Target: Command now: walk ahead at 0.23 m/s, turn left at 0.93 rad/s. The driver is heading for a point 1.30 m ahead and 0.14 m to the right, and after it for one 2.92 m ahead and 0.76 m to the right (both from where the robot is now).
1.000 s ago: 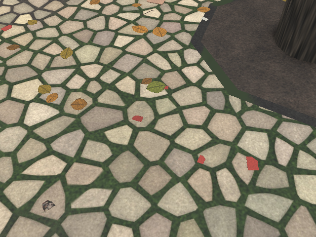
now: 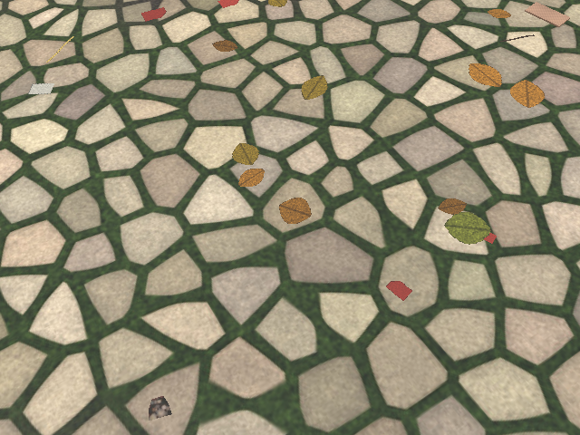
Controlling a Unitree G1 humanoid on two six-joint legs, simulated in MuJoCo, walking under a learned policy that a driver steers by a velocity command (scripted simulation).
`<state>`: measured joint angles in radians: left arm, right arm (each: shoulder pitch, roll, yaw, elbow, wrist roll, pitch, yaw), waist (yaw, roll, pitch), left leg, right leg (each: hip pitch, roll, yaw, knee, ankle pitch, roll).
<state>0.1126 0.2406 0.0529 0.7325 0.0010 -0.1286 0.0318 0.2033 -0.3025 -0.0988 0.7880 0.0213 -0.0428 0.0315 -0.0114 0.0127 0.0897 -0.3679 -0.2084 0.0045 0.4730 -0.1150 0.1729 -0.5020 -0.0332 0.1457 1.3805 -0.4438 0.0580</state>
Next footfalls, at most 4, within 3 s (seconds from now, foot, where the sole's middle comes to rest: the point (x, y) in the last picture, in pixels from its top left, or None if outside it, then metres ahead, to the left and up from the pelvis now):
0.34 right None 0.29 -0.13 -0.76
0.82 left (235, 392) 0.52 0.17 -0.76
1.28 right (306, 236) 0.93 0.00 -0.76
1.70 left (309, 119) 1.38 -0.02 -0.76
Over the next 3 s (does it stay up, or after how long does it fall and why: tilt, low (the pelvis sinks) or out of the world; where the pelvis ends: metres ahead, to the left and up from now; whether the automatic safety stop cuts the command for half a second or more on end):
stays up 2.21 -0.65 0.00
